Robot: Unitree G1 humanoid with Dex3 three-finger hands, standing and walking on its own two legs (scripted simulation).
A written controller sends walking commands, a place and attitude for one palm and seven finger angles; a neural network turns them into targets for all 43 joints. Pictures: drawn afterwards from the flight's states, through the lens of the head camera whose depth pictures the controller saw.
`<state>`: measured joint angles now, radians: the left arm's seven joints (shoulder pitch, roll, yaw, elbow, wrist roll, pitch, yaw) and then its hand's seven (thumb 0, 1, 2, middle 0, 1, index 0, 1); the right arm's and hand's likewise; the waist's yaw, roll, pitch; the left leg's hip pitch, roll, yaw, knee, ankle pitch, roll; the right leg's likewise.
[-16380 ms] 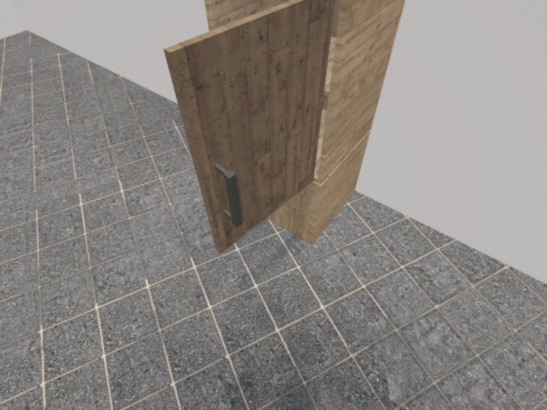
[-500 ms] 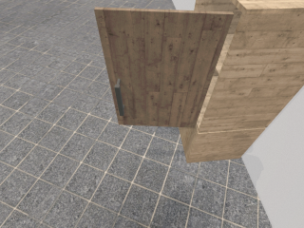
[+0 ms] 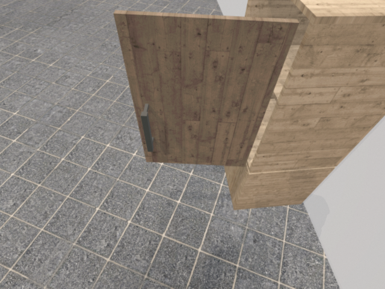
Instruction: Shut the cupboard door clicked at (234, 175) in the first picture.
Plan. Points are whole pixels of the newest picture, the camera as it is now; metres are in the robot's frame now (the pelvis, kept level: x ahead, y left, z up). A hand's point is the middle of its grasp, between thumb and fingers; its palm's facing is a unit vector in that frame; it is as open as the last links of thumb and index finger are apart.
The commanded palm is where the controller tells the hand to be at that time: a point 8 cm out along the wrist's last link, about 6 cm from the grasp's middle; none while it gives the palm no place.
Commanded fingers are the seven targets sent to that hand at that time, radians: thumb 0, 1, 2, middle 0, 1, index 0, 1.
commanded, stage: come to a stop and stand still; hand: left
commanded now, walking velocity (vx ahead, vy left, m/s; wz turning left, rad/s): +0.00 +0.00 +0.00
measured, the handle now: (148, 129) +0.60 +0.18 -0.11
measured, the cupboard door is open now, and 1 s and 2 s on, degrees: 82 82 82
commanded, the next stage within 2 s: look again from close up in 0.12 s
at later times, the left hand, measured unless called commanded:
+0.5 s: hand out of the picture -0.04 +0.20 -0.18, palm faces +0.00 -0.96 -0.27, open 16.4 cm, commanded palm none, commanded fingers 0.00 -0.50 0.30 -0.15 -0.30 -0.15 -0.30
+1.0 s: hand out of the picture -0.11 +0.20 -0.18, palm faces +0.03 -0.99 -0.16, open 16.2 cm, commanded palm none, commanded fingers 0.00 -0.50 0.30 -0.15 -0.30 -0.15 -0.30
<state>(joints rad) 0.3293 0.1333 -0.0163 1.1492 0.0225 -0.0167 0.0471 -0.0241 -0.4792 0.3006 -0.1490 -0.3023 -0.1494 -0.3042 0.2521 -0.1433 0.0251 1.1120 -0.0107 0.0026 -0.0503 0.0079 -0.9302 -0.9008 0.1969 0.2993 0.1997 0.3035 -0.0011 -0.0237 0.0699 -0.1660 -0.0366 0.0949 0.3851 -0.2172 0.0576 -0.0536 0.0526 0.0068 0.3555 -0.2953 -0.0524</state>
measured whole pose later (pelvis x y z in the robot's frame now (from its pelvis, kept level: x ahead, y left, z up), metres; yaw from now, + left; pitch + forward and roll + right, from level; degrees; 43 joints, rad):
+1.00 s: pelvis -0.07 +0.03 +0.00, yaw +0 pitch -2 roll -1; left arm 0.40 0.17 0.00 1.07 0.04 0.01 0.03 -0.02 -0.48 0.30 -0.15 -0.30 -0.15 -0.30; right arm 0.31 -0.18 -0.01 1.09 -0.02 0.03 -0.01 0.00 -0.91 -0.90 0.20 0.30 0.20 0.30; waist 0.01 -0.03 -0.01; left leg -0.26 -0.06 0.10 0.43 -0.24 0.10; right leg -0.19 0.02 -0.01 0.50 -0.38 -0.03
